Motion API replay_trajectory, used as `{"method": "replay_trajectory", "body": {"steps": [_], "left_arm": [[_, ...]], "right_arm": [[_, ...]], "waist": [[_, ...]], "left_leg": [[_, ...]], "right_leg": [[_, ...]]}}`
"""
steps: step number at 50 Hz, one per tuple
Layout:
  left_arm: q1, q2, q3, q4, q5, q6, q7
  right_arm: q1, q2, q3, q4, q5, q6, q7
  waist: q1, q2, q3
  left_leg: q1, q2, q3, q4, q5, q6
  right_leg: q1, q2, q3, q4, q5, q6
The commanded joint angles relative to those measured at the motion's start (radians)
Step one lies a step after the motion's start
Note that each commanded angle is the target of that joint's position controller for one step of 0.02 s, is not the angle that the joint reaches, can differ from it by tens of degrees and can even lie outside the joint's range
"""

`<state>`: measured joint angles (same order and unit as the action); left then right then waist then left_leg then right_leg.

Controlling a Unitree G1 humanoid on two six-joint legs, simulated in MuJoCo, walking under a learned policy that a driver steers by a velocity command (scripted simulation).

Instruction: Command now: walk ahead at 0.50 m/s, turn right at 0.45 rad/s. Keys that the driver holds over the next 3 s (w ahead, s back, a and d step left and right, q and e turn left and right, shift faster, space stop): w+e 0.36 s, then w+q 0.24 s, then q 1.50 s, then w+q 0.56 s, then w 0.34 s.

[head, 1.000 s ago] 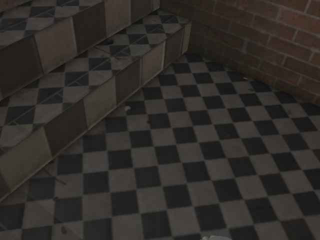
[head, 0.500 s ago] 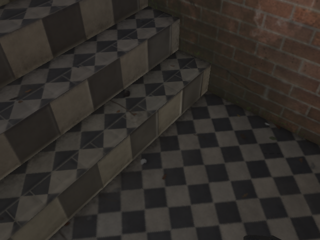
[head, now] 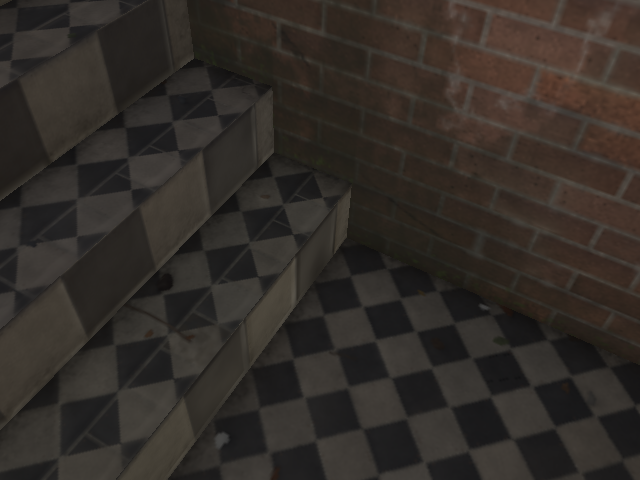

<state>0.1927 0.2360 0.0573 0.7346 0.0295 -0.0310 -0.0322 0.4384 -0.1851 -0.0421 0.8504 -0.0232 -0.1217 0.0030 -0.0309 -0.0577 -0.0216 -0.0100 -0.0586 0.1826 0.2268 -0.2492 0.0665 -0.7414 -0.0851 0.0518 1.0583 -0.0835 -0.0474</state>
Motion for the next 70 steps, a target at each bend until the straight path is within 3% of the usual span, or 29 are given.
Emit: {"method": "replay_trajectory", "body": {"steps": [1,6,8,10,11,12,13,16,18,22,28,33,35,38,39,40,41,43,44,46,49,54,59,60,61,62,63,65,70], "left_arm": [[-0.095,0.014,-0.004,-0.089,-0.003,-0.008,-0.011],[-0.182,0.019,-0.009,-0.132,0.0,-0.009,-0.026],[-0.099,0.043,0.004,-0.116,0.0,-0.004,-0.018],[0.137,0.098,0.032,-0.056,0.008,-0.016,-0.007],[0.281,0.149,0.055,-0.015,0.021,-0.02,0.007],[0.249,0.269,0.084,-0.024,0.033,-0.018,0.028],[0.241,0.29,0.095,-0.061,-0.012,-0.004,0.033],[0.135,0.171,0.063,-0.058,-0.019,-0.008,0.042],[0.114,0.141,0.048,-0.047,-0.03,-0.028,0.04],[0.187,0.156,0.042,0.024,-0.033,-0.068,0.037],[0.278,0.129,0.025,0.077,-0.028,-0.073,0.026],[0.294,0.089,-0.002,0.124,-0.02,-0.103,0.046],[0.263,0.115,-0.003,0.12,-0.022,-0.113,0.05],[0.194,0.17,0.008,0.116,-0.031,-0.103,0.069],[0.1,0.178,0.007,0.072,-0.047,-0.103,0.062],[0.306,0.001,-0.037,0.067,-0.082,-0.103,0.064],[0.33,0.09,-0.029,0.1,-0.053,-0.094,0.071],[0.191,0.119,-0.021,0.07,-0.001,-0.083,0.061],[0.142,0.107,-0.022,0.051,0.022,-0.068,0.057],[0.167,0.06,-0.034,0.047,0.027,-0.023,0.056],[0.186,0.028,-0.052,0.054,-0.005,-0.006,0.067],[0.078,0.051,-0.047,0.028,-0.016,0.011,0.075],[0.132,0.066,-0.041,0.038,-0.032,-0.006,0.111],[0.138,0.096,-0.032,0.032,-0.02,-0.014,0.116],[0.106,0.159,-0.016,0.008,0.002,-0.011,0.122],[0.019,0.239,0.012,-0.005,0.014,0.009,0.119],[0.023,0.182,0.005,-0.01,0.001,0.022,0.114],[-0.018,0.124,-0.008,-0.016,-0.012,0.03,0.112],[0.039,0.137,-0.005,-0.008,-0.007,0.038,0.108]], "right_arm": [[-0.009,-0.112,-0.013,-0.039,0.001,-0.018,-0.007],[0.025,-0.153,-0.018,0.004,0.007,0.0,-0.036],[0.003,-0.196,-0.03,0.002,0.0,0.016,-0.052],[-0.043,-0.236,-0.046,-0.022,-0.005,0.04,-0.055],[-0.063,-0.243,-0.048,-0.043,-0.007,0.044,-0.05],[0.049,-0.088,-0.015,-0.101,-0.004,0.045,-0.032],[-0.002,-0.126,-0.015,-0.144,0.004,0.035,-0.021],[-0.16,-0.148,-0.005,-0.177,-0.005,0.013,-0.013],[-0.123,-0.14,0.002,-0.174,-0.033,0.056,-0.013],[-0.166,-0.116,0.014,-0.176,-0.034,0.097,0.008],[-0.4,-0.126,0.01,-0.196,-0.017,0.085,0.024],[-0.478,-0.084,0.039,-0.184,-0.014,0.058,0.044],[-0.418,-0.114,0.035,-0.14,-0.012,0.044,0.046],[-0.017,-0.209,-0.001,-0.008,-0.02,0.015,0.026],[0.138,-0.239,-0.015,0.042,-0.033,0.007,0.016],[0.068,-0.336,-0.045,0.023,-0.027,0.011,0.014],[0.018,-0.287,-0.049,0.0,0.028,0.028,0.003],[-0.186,-0.171,-0.019,-0.058,0.039,0.063,-0.017],[-0.183,-0.151,-0.01,-0.053,0.044,0.074,-0.021],[-0.213,-0.185,-0.015,-0.047,0.039,0.087,-0.02],[-0.202,-0.239,-0.042,-0.056,0.005,0.106,-0.023],[-0.181,-0.245,-0.065,-0.063,0.007,0.147,-0.024],[-0.206,-0.235,-0.07,-0.07,0.007,0.165,-0.025],[-0.203,-0.216,-0.065,-0.069,0.02,0.168,-0.028],[-0.15,-0.154,-0.049,-0.07,0.032,0.166,-0.032],[-0.178,-0.184,-0.054,-0.1,0.037,0.157,-0.028],[-0.174,-0.252,-0.07,-0.084,0.007,0.157,-0.025],[-0.15,-0.234,-0.075,-0.057,0.005,0.167,-0.018],[-0.216,-0.163,-0.05,-0.088,0.014,0.196,-0.012]], "waist": [[0.01,0.129,0.118],[0.006,0.142,0.129],[0.052,0.184,0.06],[0.16,0.173,-0.069],[0.227,0.116,-0.153],[0.1,-0.131,-0.234],[0.129,-0.148,-0.349],[0.051,0.145,-0.063],[0.002,0.108,-0.031],[0.016,0.047,0.0],[0.113,0.01,0.053],[0.116,0.0,0.085],[0.1,-0.047,0.038],[-0.072,-0.045,-0.104],[-0.157,0.057,-0.187],[0.0,0.333,-0.319],[-0.012,0.163,-0.449],[0.037,0.004,-0.201],[0.044,-0.006,-0.115],[0.091,0.048,-0.052],[0.076,0.118,-0.086],[0.014,0.171,-0.092],[0.04,0.192,-0.045],[0.042,0.13,-0.036],[0.011,-0.056,-0.042],[0.011,-0.276,0.025],[0.008,-0.15,0.009],[-0.007,-0.027,0.029],[0.057,-0.072,0.023]], "left_leg": [[-0.08,0.233,-0.033,-0.115,0.507,0.039],[0.089,0.272,0.049,-0.059,0.768,0.008],[0.174,0.297,0.066,0.103,1.072,0.002],[0.122,0.304,0.064,0.454,1.062,0.008],[-0.046,0.265,0.066,0.732,0.792,-0.006],[-0.47,0.119,0.035,1.076,-0.155,-0.039],[-0.68,-0.011,-0.167,1.292,-0.31,-0.057],[-0.683,0.138,-0.232,1.098,-0.039,-0.057],[-0.581,0.164,-0.233,1.005,-0.061,-0.081],[-0.608,0.18,-0.177,0.854,0.045,-0.083],[-0.751,0.154,-0.146,0.599,0.313,-0.038],[-0.62,0.073,-0.076,0.322,0.405,0.007],[-0.492,0.006,-0.055,0.271,0.389,0.035],[-0.2,-0.004,-0.119,0.171,0.383,0.089],[0.018,0.104,-0.205,0.136,0.64,0.145],[0.422,0.441,-0.528,0.387,1.378,0.351],[0.396,0.455,-0.65,0.281,1.253,0.41],[0.013,0.322,-0.524,0.119,0.754,0.308],[-0.109,0.282,-0.49,0.089,0.734,0.273],[-0.339,0.196,-0.408,0.044,0.616,0.223],[-0.355,0.174,-0.407,0.081,0.623,0.196],[-0.362,0.153,-0.52,0.074,0.136,0.131],[-0.348,0.139,-0.637,0.128,0.085,0.078],[-0.384,0.107,-0.626,0.18,-0.039,0.034],[-0.456,0.026,-0.506,0.369,-0.229,-0.026],[-0.536,-0.111,-0.267,0.671,-0.283,-0.07],[-0.497,-0.022,-0.255,0.846,-0.272,-0.088],[-0.482,-0.002,-0.253,0.97,-0.184,-0.11],[-0.567,0.014,-0.206,0.85,-0.163,-0.131]], "right_leg": [[0.002,0.012,-0.082,-0.177,0.114,0.002],[0.1,0.07,-0.186,-0.437,0.101,-0.068],[0.189,0.137,-0.216,-0.446,0.001,-0.113],[0.441,0.187,-0.18,-0.499,-0.064,-0.164],[0.672,0.145,-0.077,-0.539,-0.124,-0.196],[1.001,-0.149,0.351,-0.493,-0.08,-0.309],[1.101,-0.243,0.8,-0.714,-0.138,-0.425],[0.727,-0.15,0.44,-0.799,0.024,-0.282],[0.578,-0.078,0.326,-0.824,0.154,-0.25],[0.551,-0.033,0.177,-0.886,0.286,-0.174],[0.735,-0.023,0.069,-0.928,0.354,-0.041],[0.749,-0.015,-0.063,-0.889,0.643,0.014],[0.766,-0.003,-0.073,-0.8,0.846,0.041],[0.738,-0.003,-0.071,-0.35,0.932,0.058],[0.572,0.079,-0.113,-0.008,0.538,0.071],[0.114,0.212,-0.073,0.403,-0.592,0.114],[0.066,0.154,0.034,0.505,-0.454,0.101],[0.09,0.088,0.037,0.399,-0.296,0.088],[0.114,0.079,0.027,0.344,-0.29,0.083],[0.245,0.086,0.003,0.159,-0.28,0.075],[0.29,0.099,-0.025,-0.026,-0.292,0.086],[0.314,0.095,-0.011,-0.187,-0.204,0.085],[0.467,0.136,-0.014,-0.544,-0.215,0.044],[0.535,0.077,0.043,-0.672,-0.174,0.024],[0.595,-0.134,0.226,-0.788,-0.204,-0.027],[0.47,-0.296,0.413,-0.86,-0.022,-0.167],[0.44,-0.309,0.345,-0.839,0.089,-0.211],[0.444,-0.191,0.178,-0.793,0.131,-0.174],[0.657,-0.14,0.067,-0.753,0.173,-0.162]]}}
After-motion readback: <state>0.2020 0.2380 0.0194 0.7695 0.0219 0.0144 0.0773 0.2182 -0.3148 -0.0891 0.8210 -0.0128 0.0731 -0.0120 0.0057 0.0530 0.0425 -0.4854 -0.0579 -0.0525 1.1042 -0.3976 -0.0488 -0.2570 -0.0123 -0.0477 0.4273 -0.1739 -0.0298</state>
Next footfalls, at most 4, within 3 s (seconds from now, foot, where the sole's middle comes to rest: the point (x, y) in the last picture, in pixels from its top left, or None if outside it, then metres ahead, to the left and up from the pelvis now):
0.22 right None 0.33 -0.11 -0.78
0.76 left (338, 413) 0.67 -0.06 -0.78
1.20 right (425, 422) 0.65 -0.25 -0.78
1.64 left None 0.49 -0.05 -0.78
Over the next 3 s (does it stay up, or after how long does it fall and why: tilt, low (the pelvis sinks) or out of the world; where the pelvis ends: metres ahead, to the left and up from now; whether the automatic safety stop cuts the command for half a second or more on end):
stays up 0.56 0.03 0.00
